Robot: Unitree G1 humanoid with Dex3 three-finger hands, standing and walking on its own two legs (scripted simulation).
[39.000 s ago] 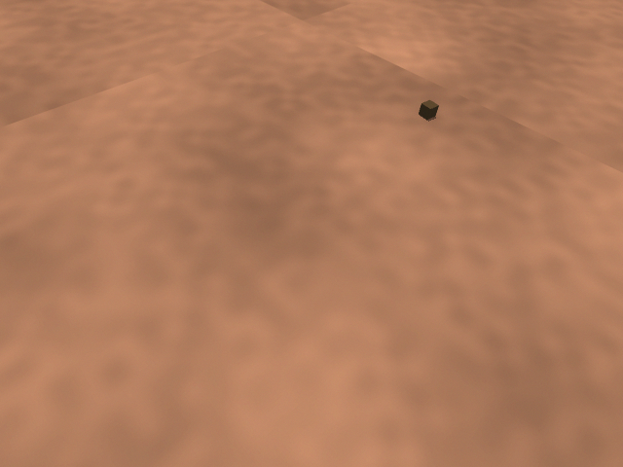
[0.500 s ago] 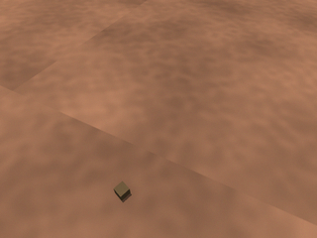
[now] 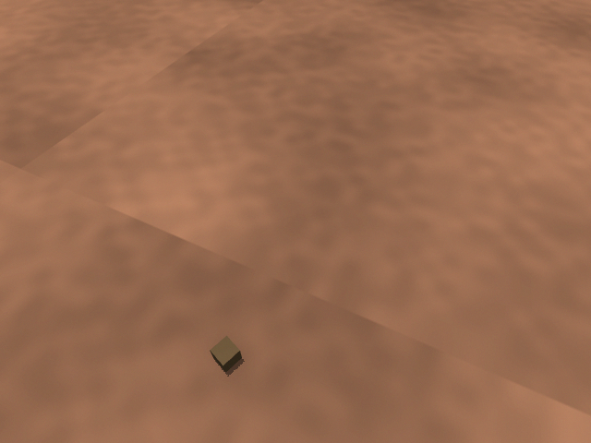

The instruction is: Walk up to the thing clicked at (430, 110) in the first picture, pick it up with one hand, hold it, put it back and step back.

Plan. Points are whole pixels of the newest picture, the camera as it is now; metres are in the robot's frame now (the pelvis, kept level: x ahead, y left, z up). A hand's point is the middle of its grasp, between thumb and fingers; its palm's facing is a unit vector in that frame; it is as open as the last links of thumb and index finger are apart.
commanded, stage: stand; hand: left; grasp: from above
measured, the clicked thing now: (226, 354) +0.48 +0.22 -0.75
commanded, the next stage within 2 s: step back in 0.78 s
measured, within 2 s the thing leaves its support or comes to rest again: neither
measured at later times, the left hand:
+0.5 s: hand out of the picture +0.08 +0.24 -0.16, palm faces +0.01 -0.94 -0.34, open 7.4 cm
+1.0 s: hand out of the picture +0.07 +0.28 -0.17, palm faces +0.00 -0.93 -0.38, open 7.4 cm
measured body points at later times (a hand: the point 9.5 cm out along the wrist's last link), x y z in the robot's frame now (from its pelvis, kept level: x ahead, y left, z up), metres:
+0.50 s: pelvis +0.00 +0.00 +0.00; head +0.01 -0.01 +0.45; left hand +0.08 +0.29 -0.13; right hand +0.07 -0.30 -0.14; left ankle +0.00 +0.14 -0.75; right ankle +0.00 -0.12 -0.75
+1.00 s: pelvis -0.03 +0.02 -0.01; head +0.03 +0.02 +0.43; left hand +0.07 +0.33 -0.14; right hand +0.05 -0.30 -0.14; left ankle -0.04 +0.13 -0.72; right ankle +0.00 -0.12 -0.75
